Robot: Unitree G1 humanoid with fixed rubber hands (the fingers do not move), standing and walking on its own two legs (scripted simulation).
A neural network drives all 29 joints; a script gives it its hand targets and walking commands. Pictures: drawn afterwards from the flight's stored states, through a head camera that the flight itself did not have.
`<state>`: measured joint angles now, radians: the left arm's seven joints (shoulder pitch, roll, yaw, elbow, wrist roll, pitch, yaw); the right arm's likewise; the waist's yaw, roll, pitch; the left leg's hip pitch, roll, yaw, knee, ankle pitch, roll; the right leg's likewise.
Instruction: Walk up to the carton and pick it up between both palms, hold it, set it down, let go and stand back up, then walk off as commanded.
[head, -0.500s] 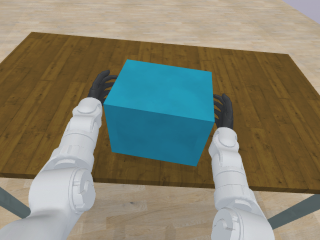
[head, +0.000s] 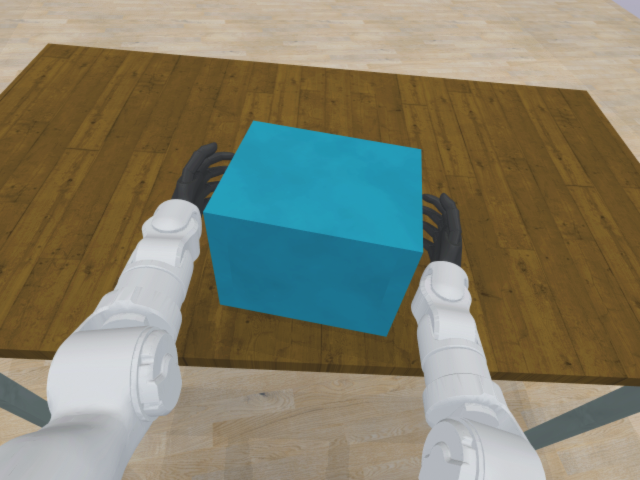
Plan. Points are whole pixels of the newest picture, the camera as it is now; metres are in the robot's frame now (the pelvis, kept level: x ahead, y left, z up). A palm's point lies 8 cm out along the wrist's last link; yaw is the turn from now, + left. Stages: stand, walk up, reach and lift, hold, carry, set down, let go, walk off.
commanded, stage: set down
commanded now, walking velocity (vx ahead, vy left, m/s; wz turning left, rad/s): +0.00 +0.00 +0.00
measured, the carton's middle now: (319, 227) +0.45 -0.03 +0.05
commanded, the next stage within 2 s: none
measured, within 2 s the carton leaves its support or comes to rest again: rests again in 0.50 s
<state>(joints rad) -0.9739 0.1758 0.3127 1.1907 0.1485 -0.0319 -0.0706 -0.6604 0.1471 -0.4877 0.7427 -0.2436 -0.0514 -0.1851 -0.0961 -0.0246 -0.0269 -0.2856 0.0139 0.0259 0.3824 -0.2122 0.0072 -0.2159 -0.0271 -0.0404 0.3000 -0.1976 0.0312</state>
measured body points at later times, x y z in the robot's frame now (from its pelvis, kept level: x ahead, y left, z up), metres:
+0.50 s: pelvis -0.01 +0.00 +0.00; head +0.04 +0.01 +0.45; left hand +0.46 +0.13 +0.09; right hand +0.38 -0.19 +0.07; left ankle -0.02 +0.11 -0.75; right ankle -0.04 -0.14 -0.75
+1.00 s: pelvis -0.03 +0.01 -0.02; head +0.04 +0.03 +0.43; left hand +0.48 +0.15 +0.10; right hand +0.40 -0.20 +0.08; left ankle -0.02 +0.11 -0.75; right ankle -0.04 -0.14 -0.75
